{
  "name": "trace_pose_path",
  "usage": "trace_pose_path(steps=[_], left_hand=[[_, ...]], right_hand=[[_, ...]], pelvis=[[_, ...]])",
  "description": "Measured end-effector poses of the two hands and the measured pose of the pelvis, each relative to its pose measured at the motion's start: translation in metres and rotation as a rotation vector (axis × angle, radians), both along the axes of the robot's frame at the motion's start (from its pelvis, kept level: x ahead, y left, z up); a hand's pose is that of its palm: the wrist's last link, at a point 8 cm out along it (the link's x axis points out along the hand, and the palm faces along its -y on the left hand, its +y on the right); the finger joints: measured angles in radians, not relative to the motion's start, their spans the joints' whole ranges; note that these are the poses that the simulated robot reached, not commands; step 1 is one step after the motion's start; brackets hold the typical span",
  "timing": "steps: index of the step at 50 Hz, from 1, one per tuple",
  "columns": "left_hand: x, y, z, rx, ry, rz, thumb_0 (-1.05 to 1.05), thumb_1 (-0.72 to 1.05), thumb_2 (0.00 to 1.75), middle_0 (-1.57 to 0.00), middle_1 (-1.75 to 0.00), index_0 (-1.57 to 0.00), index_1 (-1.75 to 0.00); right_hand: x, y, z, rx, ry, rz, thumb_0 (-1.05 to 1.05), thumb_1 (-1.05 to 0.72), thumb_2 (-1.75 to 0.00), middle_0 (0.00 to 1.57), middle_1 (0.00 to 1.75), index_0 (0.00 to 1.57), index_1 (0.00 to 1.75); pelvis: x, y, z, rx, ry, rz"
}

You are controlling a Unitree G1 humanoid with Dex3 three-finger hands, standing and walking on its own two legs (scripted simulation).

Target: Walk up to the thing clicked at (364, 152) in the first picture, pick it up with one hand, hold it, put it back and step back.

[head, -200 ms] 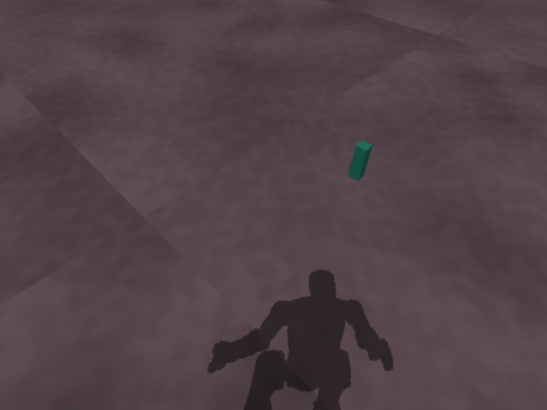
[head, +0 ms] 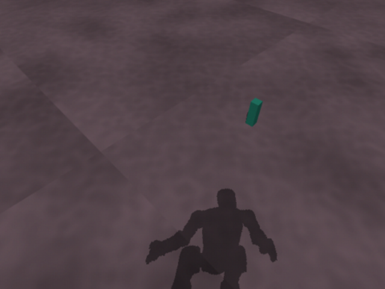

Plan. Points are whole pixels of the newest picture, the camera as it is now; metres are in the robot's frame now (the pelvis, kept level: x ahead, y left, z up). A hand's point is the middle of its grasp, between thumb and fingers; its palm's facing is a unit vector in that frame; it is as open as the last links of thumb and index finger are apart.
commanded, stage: stand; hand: left
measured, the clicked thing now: (253, 112) +1.38 -0.48 -0.68
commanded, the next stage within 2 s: walk up in 0.92 s
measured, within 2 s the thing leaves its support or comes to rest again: neither
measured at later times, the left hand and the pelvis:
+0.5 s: hand out of the picture +0.08 +0.25 -0.16, palm faces -0.02 -0.94 -0.34, open 7.4 cm; pelvis +0.00 +0.00 +0.00, yaw +0 degrees
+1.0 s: hand out of the picture +0.08 +0.25 -0.16, palm faces -0.07 -0.94 -0.32, open 7.4 cm; pelvis +0.01 +0.00 +0.00, yaw -4 degrees
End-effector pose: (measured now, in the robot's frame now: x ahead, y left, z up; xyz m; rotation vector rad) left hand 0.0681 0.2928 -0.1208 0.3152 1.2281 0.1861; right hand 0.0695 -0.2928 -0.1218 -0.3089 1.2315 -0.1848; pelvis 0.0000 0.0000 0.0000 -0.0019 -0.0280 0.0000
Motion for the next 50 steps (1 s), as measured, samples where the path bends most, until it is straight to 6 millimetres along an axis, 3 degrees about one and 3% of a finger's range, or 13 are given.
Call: trace_pose_path(steps=[22, 46, 50], left_hand=[[0.007, 0.001, 0.002, 0.001, -0.015, 0.006, 0.00, 0.91, 0.90, -0.20, -0.30, -0.20, -0.30], [0.003, 0.002, 0.001, 0.003, 0.002, 0.007, 0.00, 0.91, 0.90, -0.20, -0.30, -0.20, -0.30], [0.011, 0.006, 0.001, -0.010, 0.013, -0.040, 0.00, 0.91, 0.90, -0.20, -0.30, -0.20, -0.30]], right_hand=[[0.008, 0.001, 0.001, -0.002, -0.017, 0.004, 0.00, -0.91, -0.90, 0.20, 0.30, 0.20, 0.30], [0.002, -0.001, 0.001, -0.005, 0.006, -0.001, 0.00, -0.91, -0.90, 0.20, 0.30, 0.20, 0.30], [0.003, -0.013, 0.004, -0.011, -0.088, -0.040, 0.00, -0.91, -0.90, 0.20, 0.30, 0.21, 0.30]], pelvis=[[0.004, 0.001, 0.000, 0.001, -0.009, 0.001], [0.005, 0.001, 0.001, 0.000, -0.004, 0.000], [0.007, -0.002, -0.005, 0.012, 0.006, -0.063]])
